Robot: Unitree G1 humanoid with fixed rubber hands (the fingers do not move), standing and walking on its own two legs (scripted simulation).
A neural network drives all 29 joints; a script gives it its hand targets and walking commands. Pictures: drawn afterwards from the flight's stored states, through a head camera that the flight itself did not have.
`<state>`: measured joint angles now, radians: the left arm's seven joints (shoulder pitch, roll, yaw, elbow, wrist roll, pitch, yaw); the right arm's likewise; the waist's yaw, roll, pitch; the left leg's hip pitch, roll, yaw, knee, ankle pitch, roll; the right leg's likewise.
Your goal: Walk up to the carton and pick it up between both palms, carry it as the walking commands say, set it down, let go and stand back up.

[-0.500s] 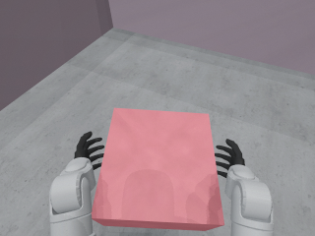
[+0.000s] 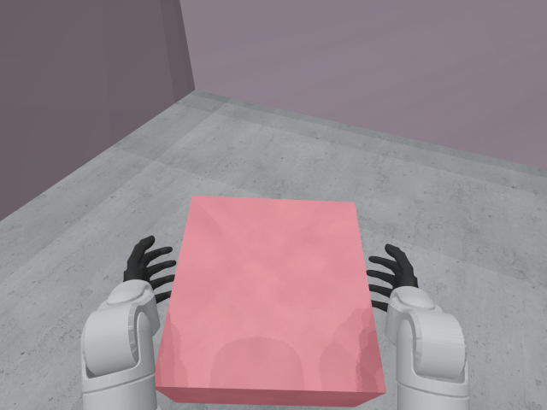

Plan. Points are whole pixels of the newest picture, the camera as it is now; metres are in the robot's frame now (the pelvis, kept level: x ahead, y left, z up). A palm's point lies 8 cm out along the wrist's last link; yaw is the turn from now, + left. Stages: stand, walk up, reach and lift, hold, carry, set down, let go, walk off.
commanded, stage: carry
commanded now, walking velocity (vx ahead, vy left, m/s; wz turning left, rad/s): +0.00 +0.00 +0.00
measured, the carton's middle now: (270, 297) +0.32 +0.00 +0.00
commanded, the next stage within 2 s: none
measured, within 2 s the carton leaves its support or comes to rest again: neither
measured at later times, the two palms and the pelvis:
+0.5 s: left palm (108, 322) +0.23 +0.20 +0.10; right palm (393, 323) +0.22 -0.15 +0.09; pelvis -0.03 +0.02 +0.00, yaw +0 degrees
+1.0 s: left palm (106, 320) +0.24 +0.21 +0.09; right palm (388, 324) +0.22 -0.14 +0.08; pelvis -0.03 +0.03 +0.00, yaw +0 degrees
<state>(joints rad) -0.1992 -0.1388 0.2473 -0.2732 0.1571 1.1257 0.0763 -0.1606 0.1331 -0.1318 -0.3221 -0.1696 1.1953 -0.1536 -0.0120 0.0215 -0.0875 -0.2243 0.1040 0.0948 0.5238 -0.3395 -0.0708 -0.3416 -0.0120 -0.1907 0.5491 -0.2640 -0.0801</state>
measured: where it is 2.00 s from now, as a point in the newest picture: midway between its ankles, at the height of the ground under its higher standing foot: outside the picture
